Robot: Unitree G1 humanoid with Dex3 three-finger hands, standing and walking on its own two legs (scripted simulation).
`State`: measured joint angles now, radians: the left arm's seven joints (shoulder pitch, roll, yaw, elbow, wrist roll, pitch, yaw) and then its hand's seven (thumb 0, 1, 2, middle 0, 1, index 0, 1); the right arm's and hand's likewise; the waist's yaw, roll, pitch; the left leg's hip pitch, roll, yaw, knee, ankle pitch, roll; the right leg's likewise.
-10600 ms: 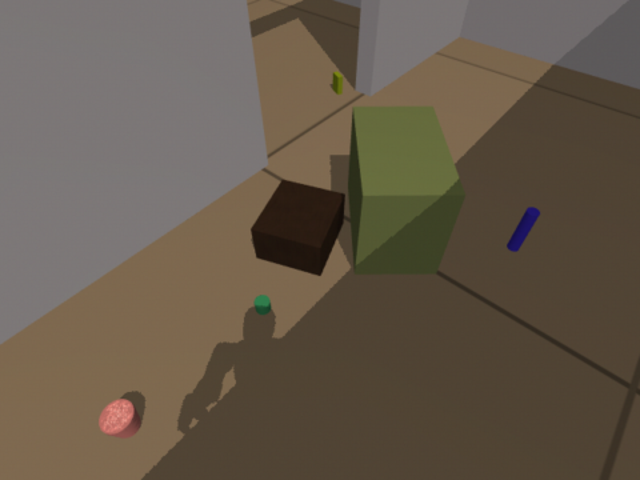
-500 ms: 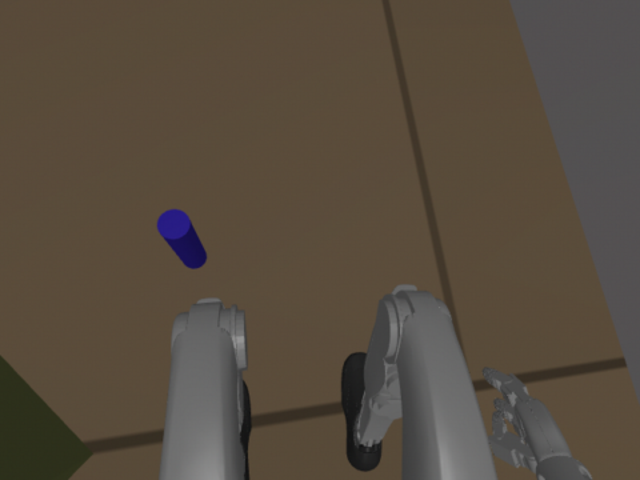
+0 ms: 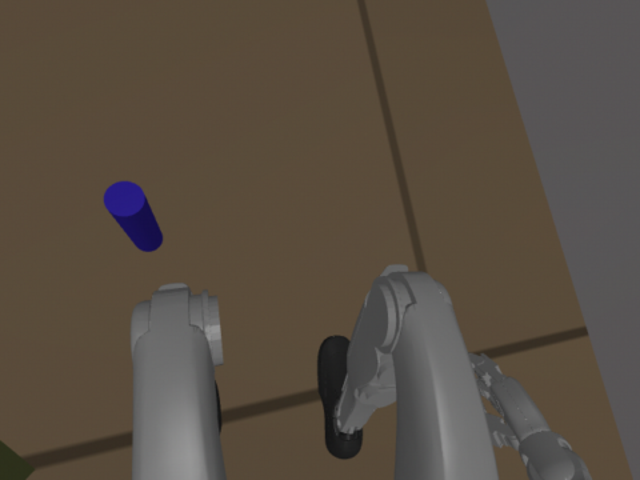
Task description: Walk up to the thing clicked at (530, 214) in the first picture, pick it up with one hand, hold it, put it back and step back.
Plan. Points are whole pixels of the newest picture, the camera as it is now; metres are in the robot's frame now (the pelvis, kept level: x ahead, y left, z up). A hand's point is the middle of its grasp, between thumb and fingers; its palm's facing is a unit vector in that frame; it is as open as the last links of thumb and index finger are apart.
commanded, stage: approach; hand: left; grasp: from the side
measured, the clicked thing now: (138, 222) +0.45 +0.22 -0.24
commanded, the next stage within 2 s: close in in 0.16 s
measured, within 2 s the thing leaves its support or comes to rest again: neither
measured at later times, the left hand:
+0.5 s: hand (99, 238) +0.41 +0.26 -0.20, palm faces +0.06 -1.00 +0.05, open 17.7 cm
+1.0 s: hand (140, 236) +0.42 +0.21 -0.22, palm faces +0.05 -1.00 +0.02, open 17.6 cm
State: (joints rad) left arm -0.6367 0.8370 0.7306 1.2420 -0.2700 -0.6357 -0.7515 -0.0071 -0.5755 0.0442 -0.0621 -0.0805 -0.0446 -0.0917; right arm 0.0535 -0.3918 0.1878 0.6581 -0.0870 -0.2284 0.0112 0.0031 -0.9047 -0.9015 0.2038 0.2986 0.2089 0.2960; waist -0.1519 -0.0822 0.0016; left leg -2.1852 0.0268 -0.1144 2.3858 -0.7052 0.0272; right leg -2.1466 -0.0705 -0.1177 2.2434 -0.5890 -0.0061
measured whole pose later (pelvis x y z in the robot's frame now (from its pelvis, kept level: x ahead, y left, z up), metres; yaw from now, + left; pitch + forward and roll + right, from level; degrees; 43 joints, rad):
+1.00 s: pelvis -0.02 +0.01 -0.06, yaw -7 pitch +12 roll -17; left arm -0.61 0.74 0.44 1.45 -0.12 -1.13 -0.19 -0.01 -0.60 0.04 -0.06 -0.09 -0.07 -0.07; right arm -0.12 -0.39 0.47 0.59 -0.33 -0.07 0.14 0.00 -0.92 -0.90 0.21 0.30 0.21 0.30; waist -0.26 -0.24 0.28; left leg -2.21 0.02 -0.30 2.65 -0.70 0.04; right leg -2.08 -0.03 -0.26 2.35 -0.51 0.03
